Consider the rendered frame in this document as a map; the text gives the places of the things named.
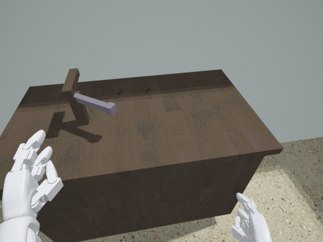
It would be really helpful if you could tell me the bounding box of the robot right hand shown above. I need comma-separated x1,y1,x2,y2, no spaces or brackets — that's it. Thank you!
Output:
232,193,272,242

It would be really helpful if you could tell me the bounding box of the robot left hand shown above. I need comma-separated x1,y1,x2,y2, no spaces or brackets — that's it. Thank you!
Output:
2,130,64,222

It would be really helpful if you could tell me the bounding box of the counter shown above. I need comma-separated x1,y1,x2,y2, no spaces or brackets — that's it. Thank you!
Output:
0,68,283,242

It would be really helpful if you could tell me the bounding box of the left robot forearm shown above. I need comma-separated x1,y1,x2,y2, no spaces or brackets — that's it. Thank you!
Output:
0,216,42,242

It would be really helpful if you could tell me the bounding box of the tap lever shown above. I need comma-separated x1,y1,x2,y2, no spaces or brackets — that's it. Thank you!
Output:
74,93,117,116

